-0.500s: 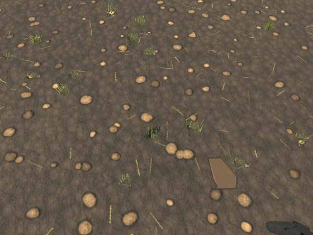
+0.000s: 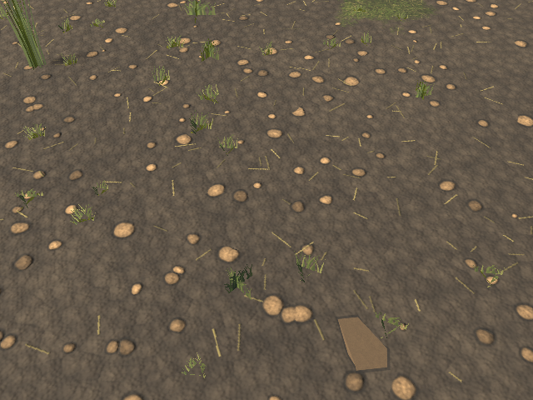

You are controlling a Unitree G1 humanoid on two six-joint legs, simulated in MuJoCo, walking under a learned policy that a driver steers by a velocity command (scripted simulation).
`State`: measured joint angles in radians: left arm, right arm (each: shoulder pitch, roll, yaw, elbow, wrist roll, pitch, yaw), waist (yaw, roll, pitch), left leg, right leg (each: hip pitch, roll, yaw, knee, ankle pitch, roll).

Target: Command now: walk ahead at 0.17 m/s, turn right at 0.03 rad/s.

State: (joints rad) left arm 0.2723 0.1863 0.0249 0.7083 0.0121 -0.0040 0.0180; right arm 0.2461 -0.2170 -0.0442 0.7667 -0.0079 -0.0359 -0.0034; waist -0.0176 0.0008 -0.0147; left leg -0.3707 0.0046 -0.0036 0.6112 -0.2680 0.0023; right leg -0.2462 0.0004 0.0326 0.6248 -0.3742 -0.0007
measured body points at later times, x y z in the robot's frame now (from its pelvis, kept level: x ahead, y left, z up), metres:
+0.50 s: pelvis +0.17 +0.01 +0.01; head +0.19 +0.01 +0.46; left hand +0.40 +0.22 -0.07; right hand +0.16 -0.26 -0.11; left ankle +0.05 +0.12 -0.73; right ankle +0.33 -0.14 -0.69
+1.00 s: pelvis +0.43 -0.04 +0.02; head +0.44 -0.04 +0.47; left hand +0.45 +0.24 -0.10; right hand +0.62 -0.28 -0.08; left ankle +0.61 +0.14 -0.66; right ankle +0.36 -0.13 -0.73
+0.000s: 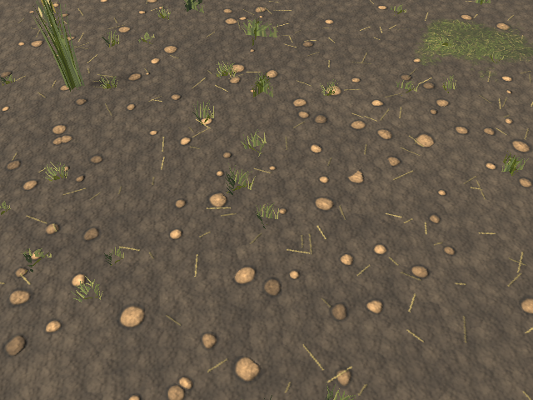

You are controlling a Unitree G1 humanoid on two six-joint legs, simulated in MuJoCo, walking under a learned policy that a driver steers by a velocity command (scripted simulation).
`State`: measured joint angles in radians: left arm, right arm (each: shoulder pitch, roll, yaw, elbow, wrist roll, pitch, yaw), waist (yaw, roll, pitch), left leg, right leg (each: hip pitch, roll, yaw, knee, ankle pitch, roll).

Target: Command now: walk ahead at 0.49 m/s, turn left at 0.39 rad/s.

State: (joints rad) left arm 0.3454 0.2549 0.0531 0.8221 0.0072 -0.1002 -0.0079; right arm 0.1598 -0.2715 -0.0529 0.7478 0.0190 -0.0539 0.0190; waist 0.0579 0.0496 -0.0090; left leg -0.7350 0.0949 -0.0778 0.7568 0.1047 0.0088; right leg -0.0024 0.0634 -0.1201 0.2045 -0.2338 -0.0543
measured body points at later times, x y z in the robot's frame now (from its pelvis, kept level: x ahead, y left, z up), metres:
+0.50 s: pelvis +0.29 +0.07 +0.00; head +0.32 +0.09 +0.45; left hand +0.42 +0.37 -0.09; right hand +0.44 -0.19 -0.10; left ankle +0.24 +0.14 -0.74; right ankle +0.50 -0.08 -0.68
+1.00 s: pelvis +0.56 +0.10 +0.00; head +0.59 +0.11 +0.45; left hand +0.44 +0.36 -0.12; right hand +0.85 -0.02 -0.08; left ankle +0.63 +0.32 -0.69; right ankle +0.55 -0.01 -0.74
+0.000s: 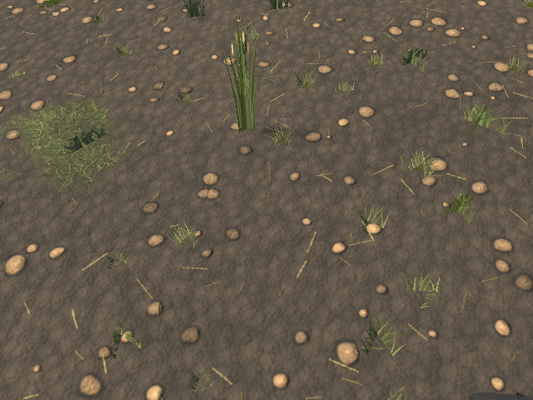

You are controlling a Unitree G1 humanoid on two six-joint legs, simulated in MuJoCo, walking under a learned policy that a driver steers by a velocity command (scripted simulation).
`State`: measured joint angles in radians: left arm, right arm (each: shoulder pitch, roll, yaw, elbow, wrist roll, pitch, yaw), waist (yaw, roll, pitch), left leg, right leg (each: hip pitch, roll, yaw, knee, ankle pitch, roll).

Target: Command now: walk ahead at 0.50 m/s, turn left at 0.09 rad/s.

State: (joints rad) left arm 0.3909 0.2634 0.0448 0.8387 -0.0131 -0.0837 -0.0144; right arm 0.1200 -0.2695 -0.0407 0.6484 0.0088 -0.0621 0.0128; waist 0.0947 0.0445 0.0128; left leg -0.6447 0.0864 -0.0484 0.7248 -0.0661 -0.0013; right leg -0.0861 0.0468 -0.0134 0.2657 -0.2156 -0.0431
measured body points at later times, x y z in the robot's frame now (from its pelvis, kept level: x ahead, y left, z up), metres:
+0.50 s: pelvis +0.22 +0.05 +0.00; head +0.26 +0.06 +0.45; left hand +0.38 +0.31 -0.12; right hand +0.31 -0.22 -0.12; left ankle +0.22 +0.14 -0.75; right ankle +0.33 -0.10 -0.71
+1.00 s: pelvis +0.29 +0.02 -0.01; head +0.30 +0.02 +0.44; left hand +0.43 +0.27 -0.14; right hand +0.34 -0.25 -0.16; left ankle +0.22 +0.14 -0.75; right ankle +0.34 -0.08 -0.75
